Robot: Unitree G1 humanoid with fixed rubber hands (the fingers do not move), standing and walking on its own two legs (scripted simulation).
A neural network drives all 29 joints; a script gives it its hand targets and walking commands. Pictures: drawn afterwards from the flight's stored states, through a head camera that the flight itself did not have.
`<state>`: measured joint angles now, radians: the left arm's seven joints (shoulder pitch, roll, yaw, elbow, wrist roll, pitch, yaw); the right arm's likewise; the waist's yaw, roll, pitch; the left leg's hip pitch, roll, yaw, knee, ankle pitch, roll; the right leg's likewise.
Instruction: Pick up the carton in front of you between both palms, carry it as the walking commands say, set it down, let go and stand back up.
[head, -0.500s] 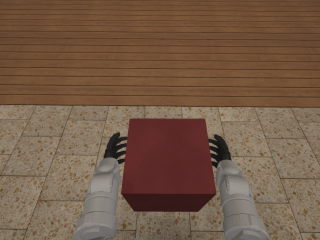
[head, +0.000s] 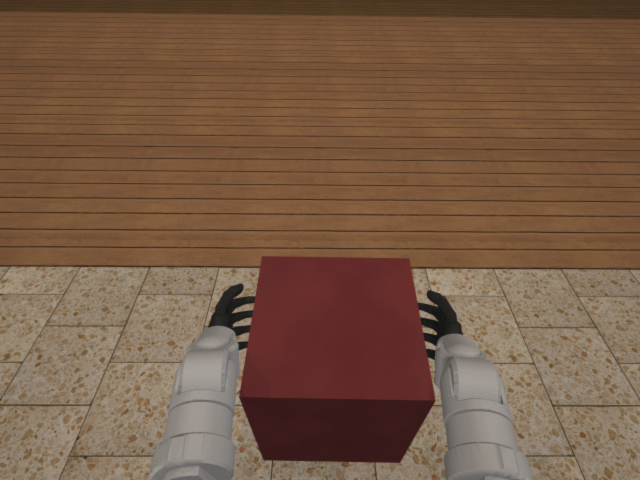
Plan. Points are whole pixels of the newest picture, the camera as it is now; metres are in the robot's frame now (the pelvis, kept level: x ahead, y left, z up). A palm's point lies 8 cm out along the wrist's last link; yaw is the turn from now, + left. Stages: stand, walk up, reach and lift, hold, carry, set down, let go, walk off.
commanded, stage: reach and lift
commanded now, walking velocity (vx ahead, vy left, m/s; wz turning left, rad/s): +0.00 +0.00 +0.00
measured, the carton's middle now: (333, 363) +0.30 +0.00 -0.05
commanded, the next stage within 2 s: hold in 0.72 s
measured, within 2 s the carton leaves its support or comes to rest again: neither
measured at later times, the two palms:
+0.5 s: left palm (223, 327) +0.30 +0.15 +0.04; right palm (449, 334) +0.30 -0.15 +0.04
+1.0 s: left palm (219, 324) +0.30 +0.15 +0.06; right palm (455, 332) +0.29 -0.15 +0.06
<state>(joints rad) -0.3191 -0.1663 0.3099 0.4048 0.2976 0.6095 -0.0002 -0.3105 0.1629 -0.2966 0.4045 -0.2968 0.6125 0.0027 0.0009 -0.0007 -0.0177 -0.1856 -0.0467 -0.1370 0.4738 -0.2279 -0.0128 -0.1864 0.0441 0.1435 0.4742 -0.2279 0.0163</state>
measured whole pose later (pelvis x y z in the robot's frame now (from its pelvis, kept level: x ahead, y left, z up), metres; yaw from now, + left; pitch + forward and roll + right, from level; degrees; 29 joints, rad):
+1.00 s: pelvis +0.01 +0.00 +0.01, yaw +0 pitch -7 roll +0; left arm -0.27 -0.15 0.23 0.24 0.28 0.76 0.00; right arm -0.26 0.15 -0.22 0.24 -0.28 0.77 0.00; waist 0.00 0.00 0.00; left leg -0.04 -0.04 -0.13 0.36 -0.19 -0.01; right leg -0.04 0.04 0.14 0.36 -0.19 0.01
